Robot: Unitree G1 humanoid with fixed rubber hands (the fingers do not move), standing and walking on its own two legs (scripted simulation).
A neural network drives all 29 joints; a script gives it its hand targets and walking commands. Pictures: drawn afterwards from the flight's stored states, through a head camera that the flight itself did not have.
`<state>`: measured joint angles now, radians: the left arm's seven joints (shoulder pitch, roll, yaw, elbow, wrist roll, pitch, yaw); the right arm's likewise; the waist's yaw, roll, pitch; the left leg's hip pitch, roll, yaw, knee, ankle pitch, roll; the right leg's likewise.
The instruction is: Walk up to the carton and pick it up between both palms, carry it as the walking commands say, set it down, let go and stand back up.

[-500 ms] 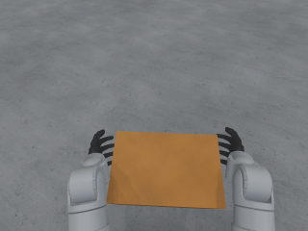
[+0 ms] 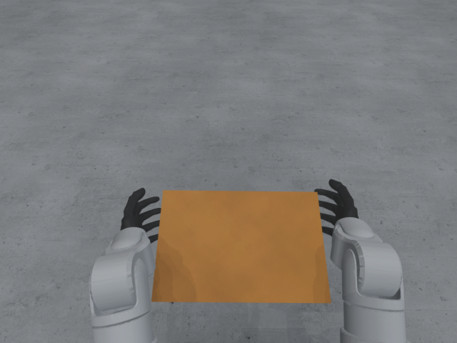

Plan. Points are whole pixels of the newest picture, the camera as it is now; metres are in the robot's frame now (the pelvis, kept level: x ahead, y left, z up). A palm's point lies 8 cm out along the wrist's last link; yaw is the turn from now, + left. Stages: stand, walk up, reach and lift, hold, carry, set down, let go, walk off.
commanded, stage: carry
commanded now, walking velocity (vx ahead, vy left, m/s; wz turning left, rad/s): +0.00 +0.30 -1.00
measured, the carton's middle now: (238, 249) +0.29 +0.01 +0.00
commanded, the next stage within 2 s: none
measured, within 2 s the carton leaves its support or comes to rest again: neither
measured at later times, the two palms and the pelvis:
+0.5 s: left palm (130, 229) +0.29 +0.18 +0.08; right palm (349, 271) +0.21 -0.14 +0.09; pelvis -0.01 +0.08 +0.01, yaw -15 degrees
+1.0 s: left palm (138, 242) +0.26 +0.16 +0.09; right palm (371, 299) +0.18 -0.15 +0.09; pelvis -0.04 +0.08 +0.01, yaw -16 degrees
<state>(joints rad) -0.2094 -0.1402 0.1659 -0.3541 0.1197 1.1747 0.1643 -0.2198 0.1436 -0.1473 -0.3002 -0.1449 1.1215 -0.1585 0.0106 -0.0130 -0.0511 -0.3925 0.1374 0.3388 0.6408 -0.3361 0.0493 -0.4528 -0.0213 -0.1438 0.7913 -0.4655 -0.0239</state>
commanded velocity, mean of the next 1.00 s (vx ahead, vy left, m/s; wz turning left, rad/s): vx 0.00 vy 0.02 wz -0.06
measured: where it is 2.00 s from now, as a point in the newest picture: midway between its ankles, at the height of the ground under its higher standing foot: outside the picture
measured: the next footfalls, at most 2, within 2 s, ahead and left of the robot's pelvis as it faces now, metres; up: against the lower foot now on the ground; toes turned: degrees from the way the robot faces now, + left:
right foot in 0.04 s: +0.02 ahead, -0.09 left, +0.00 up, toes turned -8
left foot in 0.28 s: +0.09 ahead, +0.17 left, +0.00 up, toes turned -4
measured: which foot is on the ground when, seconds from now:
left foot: down 0.00-0.04, up 0.06-0.26, down 0.28-1.00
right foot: up 0.00-0.02, down 0.04-0.30, up 0.32-0.54, down 0.56-1.00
